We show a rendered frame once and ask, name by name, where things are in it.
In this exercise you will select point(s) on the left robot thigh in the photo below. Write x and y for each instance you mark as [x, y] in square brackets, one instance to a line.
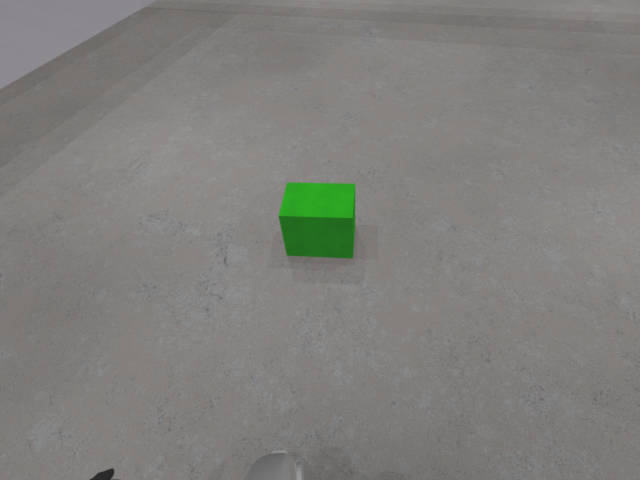
[276, 466]

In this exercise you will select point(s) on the carton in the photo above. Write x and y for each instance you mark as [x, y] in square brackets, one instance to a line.
[318, 219]

